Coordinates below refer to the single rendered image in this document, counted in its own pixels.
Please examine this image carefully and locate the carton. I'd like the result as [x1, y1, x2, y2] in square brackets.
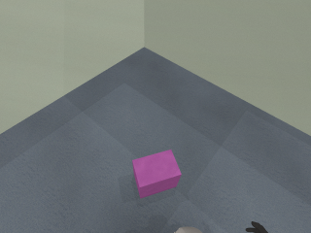
[132, 150, 182, 198]

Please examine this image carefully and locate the robot right hand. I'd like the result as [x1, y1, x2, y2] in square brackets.
[245, 221, 268, 233]

